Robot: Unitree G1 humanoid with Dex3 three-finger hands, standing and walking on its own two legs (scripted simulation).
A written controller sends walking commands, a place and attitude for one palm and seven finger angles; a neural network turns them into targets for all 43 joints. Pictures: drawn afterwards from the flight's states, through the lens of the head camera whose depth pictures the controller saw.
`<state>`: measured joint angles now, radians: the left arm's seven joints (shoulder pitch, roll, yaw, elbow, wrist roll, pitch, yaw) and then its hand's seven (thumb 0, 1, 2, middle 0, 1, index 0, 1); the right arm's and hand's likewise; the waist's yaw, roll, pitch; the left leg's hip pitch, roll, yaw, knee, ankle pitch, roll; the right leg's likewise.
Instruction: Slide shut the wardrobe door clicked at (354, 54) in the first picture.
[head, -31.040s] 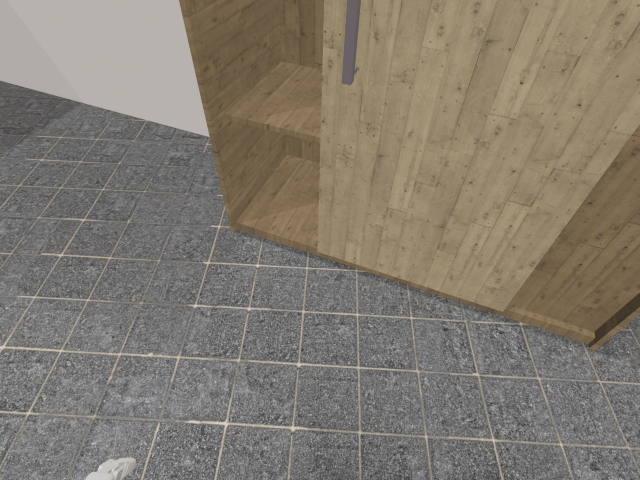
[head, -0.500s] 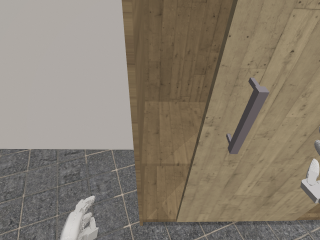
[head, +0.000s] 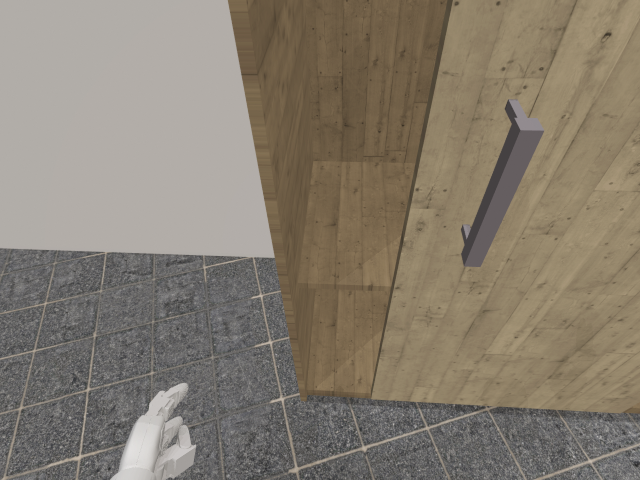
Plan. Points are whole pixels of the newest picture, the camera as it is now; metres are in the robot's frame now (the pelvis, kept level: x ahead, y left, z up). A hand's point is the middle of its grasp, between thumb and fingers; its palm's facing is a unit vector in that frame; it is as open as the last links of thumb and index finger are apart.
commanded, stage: step back with the hand held close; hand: right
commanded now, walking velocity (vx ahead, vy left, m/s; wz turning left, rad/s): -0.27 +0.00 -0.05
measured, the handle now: (490, 191) +0.43 -0.21 +0.15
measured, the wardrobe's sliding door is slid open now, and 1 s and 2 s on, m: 0.19 0.19 0.19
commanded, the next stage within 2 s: stop stepping back and stand still in 0.86 s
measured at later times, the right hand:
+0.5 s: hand out of the picture +0.14 -0.28 +0.17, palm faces +0.50 +0.75 -0.43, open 7.5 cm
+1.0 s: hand out of the picture +0.05 -0.27 +0.18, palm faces +0.39 +0.81 -0.44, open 7.5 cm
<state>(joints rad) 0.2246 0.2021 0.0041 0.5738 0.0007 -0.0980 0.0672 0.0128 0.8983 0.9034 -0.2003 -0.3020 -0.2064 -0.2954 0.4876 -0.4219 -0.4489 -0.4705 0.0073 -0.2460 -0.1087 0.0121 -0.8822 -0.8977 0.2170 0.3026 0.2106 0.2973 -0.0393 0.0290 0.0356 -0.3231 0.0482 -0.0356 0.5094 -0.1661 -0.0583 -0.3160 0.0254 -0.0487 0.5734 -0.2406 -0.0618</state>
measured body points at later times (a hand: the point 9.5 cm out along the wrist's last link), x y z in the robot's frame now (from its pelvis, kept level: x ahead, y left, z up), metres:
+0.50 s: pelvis -0.06 +0.00 -0.02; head -0.04 -0.04 +0.43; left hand +0.11 +0.23 -0.08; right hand +0.10 -0.31 +0.19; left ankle +0.06 +0.16 -0.73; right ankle +0.04 -0.08 -0.73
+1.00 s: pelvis -0.16 -0.01 +0.01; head -0.13 -0.05 +0.46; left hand +0.01 +0.21 -0.06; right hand +0.02 -0.31 +0.21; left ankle -0.14 +0.12 -0.69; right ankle -0.06 -0.10 -0.73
